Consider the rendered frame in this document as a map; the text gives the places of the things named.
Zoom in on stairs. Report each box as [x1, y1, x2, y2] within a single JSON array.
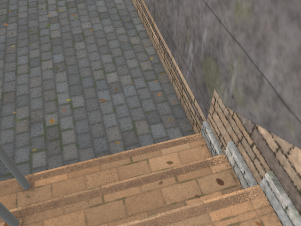
[[0, 133, 243, 226]]

